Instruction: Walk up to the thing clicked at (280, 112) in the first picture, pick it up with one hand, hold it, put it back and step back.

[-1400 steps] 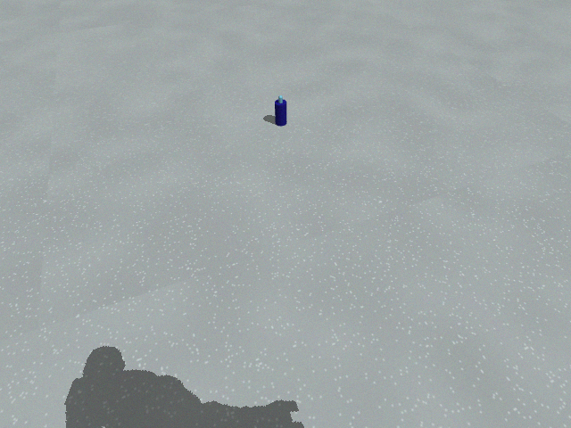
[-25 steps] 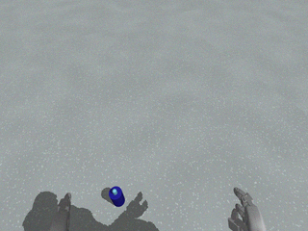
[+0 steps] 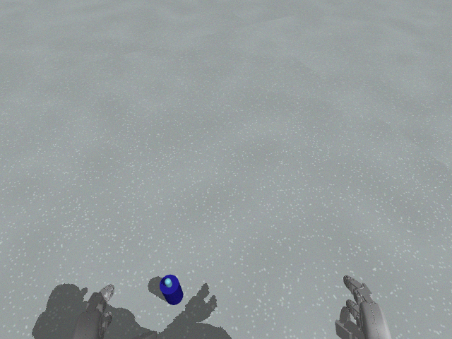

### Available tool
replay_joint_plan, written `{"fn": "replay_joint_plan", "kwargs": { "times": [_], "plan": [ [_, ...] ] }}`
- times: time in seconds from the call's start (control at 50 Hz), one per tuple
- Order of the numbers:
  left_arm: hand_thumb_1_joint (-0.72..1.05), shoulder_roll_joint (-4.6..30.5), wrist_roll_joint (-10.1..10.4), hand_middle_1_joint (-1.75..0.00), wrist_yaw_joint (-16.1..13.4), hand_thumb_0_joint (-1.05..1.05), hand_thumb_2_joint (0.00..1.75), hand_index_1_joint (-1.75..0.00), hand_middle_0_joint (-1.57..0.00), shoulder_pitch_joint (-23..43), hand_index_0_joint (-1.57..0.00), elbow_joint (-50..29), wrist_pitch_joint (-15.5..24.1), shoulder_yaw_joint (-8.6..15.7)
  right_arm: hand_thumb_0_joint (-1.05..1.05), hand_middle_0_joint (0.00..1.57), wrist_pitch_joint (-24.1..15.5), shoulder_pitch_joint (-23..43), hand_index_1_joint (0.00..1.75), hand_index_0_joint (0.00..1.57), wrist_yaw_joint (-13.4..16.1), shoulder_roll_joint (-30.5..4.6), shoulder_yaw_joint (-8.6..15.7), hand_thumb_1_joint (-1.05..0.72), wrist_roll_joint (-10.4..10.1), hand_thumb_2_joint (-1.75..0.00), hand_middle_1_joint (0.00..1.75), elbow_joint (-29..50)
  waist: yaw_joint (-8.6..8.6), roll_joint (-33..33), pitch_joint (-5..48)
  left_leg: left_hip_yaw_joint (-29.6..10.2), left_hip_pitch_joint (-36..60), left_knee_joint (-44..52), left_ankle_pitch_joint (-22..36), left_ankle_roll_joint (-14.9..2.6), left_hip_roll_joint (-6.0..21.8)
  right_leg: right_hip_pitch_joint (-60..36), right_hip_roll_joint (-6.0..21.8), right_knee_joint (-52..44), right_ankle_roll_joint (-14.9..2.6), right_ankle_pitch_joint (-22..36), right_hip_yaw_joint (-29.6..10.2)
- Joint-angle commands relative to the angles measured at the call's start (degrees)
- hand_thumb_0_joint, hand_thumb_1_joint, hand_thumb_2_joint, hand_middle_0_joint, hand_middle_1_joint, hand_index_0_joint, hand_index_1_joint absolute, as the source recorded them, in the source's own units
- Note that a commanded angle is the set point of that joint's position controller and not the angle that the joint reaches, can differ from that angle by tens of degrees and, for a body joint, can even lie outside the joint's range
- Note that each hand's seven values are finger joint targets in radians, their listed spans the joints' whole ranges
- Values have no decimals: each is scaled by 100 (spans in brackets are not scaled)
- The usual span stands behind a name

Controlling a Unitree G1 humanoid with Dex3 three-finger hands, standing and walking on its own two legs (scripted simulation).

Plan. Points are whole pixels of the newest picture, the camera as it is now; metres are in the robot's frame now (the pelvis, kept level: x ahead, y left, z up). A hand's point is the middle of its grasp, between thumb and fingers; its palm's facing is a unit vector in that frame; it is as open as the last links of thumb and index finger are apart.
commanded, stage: stand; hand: left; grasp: from the side
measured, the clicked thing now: (171, 288) +0.42 +0.21 -0.63
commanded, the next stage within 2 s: none
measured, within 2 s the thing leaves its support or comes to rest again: neither
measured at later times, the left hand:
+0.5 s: hand out of the picture +0.07 +0.25 -0.11, palm faces -0.01 -0.93 -0.35, open 7.4 cm
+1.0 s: hand out of the picture +0.02 +0.25 -0.10, palm faces +0.00 -0.94 -0.35, open 7.4 cm
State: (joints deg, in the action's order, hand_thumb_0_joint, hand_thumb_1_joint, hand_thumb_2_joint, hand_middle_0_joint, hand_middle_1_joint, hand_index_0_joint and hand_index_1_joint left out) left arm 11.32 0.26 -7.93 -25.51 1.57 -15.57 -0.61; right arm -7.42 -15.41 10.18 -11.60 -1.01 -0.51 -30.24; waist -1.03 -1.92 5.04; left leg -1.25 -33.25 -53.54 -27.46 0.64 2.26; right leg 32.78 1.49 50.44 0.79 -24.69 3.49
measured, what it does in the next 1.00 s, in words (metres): rises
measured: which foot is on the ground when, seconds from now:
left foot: down 0.00-1.00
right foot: down 0.00-1.00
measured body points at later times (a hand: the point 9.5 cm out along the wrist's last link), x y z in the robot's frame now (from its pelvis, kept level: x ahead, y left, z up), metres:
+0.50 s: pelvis +0.00 +0.01 +0.04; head +0.01 +0.01 +0.49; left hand +0.07 +0.30 -0.09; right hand +0.08 -0.28 -0.09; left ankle +0.00 +0.12 -0.69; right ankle +0.01 -0.13 -0.69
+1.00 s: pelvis -0.02 +0.00 +0.05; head -0.03 +0.00 +0.50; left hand +0.02 +0.30 -0.08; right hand +0.05 -0.28 -0.09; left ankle +0.00 +0.12 -0.69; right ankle +0.01 -0.13 -0.69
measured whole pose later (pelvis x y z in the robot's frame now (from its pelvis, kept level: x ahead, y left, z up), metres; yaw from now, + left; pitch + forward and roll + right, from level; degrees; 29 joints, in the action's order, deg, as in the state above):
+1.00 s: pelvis -0.02 +0.00 +0.05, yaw +1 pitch -4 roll +0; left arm 18.2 -1.9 -0.6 -9.0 65.4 0.3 -0.1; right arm 0.2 -8.8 0.2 -18.0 1.4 1.7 -64.5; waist 0.7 -0.9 -2.4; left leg 0.0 -7.2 -21.0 -10.0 -0.1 -0.4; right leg 8.3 3.4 21.6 1.6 -9.5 3.1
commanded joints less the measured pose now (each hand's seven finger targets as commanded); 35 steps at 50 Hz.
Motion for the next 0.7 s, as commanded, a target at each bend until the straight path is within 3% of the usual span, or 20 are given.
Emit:
{"fn": "replay_joint_plan", "kwargs": {
  "times": [0.0,0.06,0.08,0.1,0.14,0.18,0.26,0.34,0.38,0.44,0.6,0.68],
  "plan": [
    [77,576,-26,-30,-81,0,90,-30,-20,228,-20,-1120,308,307,0,20,-301,373,30,20,62,-711,269,-90,-1,-90,30,864,-6,-25,606,113,285,915,1271,-67,-161,-448,-185,-765,-124,1057,78],
    [90,594,-32,-30,-90,0,90,-30,-20,187,-20,-1059,303,348,0,20,-313,378,30,20,63,-691,259,-90,4,-90,30,870,13,21,532,106,220,943,1086,-70,-159,-410,-196,-805,-116,880,100],
    [90,1368,-543,-30,222,0,90,-30,-20,1030,-20,952,980,571,0,20,104,698,30,20,-279,-1515,513,-90,668,-90,30,-305,166,512,-197,-227,399,1081,1539,-274,52,-940,321,-1046,-474,1020,-502],
    [90,1444,-633,-30,382,0,90,-30,-20,894,-20,1419,1254,611,0,20,258,511,30,20,-462,-1451,549,-90,685,-90,30,-542,161,703,218,-70,661,953,1818,-372,73,-1190,420,-1039,-591,1500,-620],
    [90,1530,-479,-30,537,0,90,-30,-20,909,-20,1870,1558,517,0,20,364,488,30,20,-638,-1437,568,-90,547,-90,30,-622,108,385,300,-192,962,1140,1749,-439,16,-1287,497,-1147,-636,1613,-784],
    [90,1462,-366,-30,618,0,90,-30,-20,1194,-20,2339,1652,478,0,20,388,520,30,20,-805,-1358,546,-90,401,-90,30,-822,161,291,124,-222,1052,1456,1412,-407,-13,-1234,499,-1308,-548,1194,-759],
    [90,1513,-309,-30,635,0,90,-30,-20,1440,-20,3216,1722,448,0,20,423,665,30,20,-906,-1431,578,-90,395,-90,30,-1207,193,56,-29,-414,1282,2039,1132,-420,117,-1329,428,-1561,-392,933,-584],
    [90,1529,-255,-30,629,0,90,-30,-20,1519,-20,3914,1777,432,0,20,456,701,30,20,-922,-1483,555,-90,374,-90,30,-1571,227,-119,-211,-531,1447,2555,1419,-381,225,-1732,388,-1793,-299,1245,-469],
    [90,1539,-226,-30,620,0,90,-30,-20,1440,-20,4252,1786,413,0,20,454,657,30,20,-914,-1550,545,-90,338,-90,30,-1761,249,-96,-109,-540,1758,2622,2102,-350,274,-2026,435,-1906,-265,1771,-459],
    [90,1671,-210,-30,590,0,90,-30,-20,1515,-20,4667,1803,391,0,20,507,540,30,20,-886,-1556,521,-90,276,-90,30,-2062,151,269,-129,-375,2104,2625,2616,-264,210,-2270,575,-2214,-303,2374,-555],
    [90,1786,-173,-30,575,0,90,-30,-20,1688,-20,5478,1713,306,0,20,574,695,30,20,-860,-1707,456,-90,215,-90,30,-2677,181,158,-435,-444,2398,3364,2566,-192,328,-2533,584,-2782,-194,1993,-487],
    [90,1776,-169,-30,592,0,90,-30,-20,1764,-20,5746,1703,277,0,20,590,775,30,20,-872,-1753,441,-90,216,-90,30,-2887,195,84,-663,-481,2262,3672,2096,-173,339,-2631,585,-3024,-141,1625,-483]
  ]
}}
